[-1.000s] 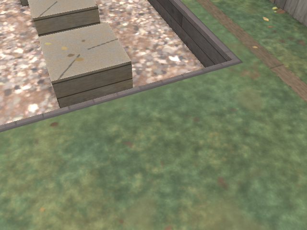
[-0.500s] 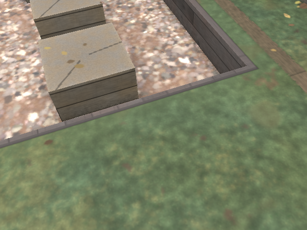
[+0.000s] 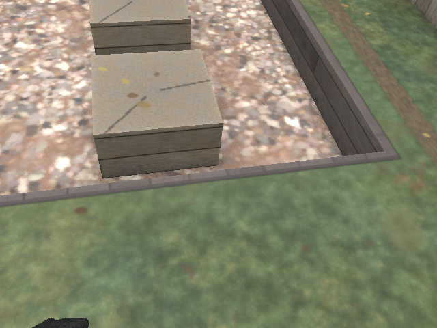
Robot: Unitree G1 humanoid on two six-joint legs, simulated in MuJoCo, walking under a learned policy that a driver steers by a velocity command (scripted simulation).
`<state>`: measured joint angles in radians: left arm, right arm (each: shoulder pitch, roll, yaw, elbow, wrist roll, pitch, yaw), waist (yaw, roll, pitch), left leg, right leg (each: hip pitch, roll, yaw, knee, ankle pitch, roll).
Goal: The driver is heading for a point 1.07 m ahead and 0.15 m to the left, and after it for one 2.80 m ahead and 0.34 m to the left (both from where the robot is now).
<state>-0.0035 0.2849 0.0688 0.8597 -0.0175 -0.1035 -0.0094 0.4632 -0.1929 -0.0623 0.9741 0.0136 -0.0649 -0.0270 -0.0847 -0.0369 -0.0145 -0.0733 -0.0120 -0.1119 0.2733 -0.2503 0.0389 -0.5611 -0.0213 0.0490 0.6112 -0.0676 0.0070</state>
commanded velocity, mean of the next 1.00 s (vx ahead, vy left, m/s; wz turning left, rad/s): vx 0.13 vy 0.00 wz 0.44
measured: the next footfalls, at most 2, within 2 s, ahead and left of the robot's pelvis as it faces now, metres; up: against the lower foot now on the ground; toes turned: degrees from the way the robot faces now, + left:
right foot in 0.14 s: +0.22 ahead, -0.15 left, +0.00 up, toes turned +7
left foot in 0.58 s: +0.26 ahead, +0.15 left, +0.00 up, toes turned +27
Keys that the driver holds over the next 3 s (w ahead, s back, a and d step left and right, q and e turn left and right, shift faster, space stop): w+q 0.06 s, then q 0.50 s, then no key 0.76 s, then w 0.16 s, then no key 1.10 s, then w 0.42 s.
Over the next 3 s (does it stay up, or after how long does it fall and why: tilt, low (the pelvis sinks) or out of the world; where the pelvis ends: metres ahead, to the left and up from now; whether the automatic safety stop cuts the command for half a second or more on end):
stays up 0.43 0.04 -0.01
